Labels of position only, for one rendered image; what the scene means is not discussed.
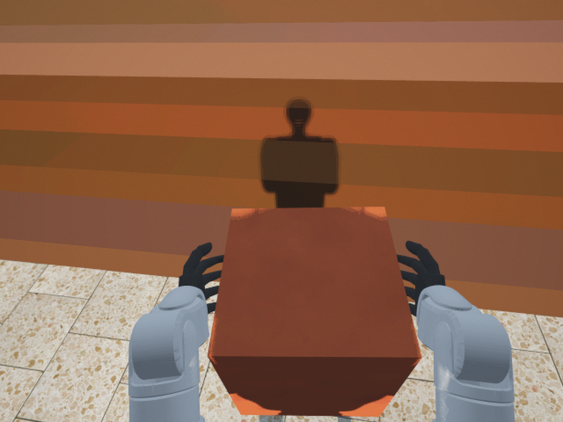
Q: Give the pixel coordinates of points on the left robot hand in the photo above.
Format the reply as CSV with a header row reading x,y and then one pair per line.
x,y
193,270

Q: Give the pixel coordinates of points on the left robot forearm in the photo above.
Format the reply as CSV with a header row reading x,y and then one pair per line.
x,y
163,359

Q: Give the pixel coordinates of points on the right robot forearm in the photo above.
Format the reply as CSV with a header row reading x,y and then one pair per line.
x,y
473,371

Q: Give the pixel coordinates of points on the right robot hand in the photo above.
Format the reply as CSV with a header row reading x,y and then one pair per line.
x,y
428,273

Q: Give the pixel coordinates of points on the carton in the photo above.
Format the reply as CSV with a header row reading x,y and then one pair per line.
x,y
312,317

